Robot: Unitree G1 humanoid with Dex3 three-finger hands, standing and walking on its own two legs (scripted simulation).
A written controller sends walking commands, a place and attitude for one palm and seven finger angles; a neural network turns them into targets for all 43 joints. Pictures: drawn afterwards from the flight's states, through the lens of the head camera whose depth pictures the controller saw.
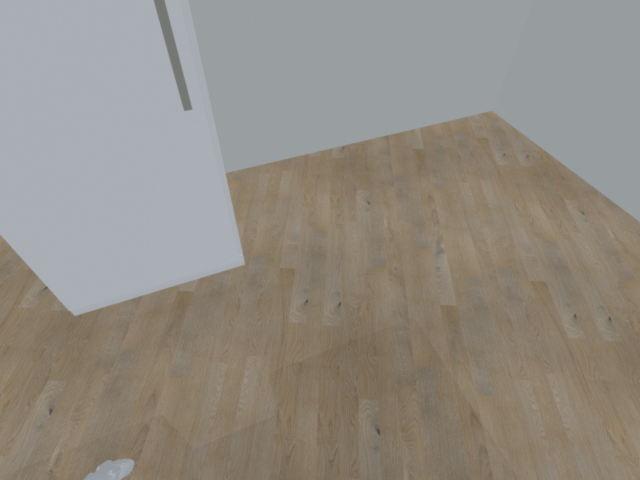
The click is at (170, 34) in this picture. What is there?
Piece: fridge door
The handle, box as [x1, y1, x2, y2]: [154, 0, 191, 110]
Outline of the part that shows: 154,0 184,110 191,109 164,0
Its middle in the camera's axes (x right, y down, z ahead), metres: -0.33 -0.43 +0.82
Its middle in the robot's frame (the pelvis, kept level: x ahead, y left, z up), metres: +0.90 +0.38 +0.15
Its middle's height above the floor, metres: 0.92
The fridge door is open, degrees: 0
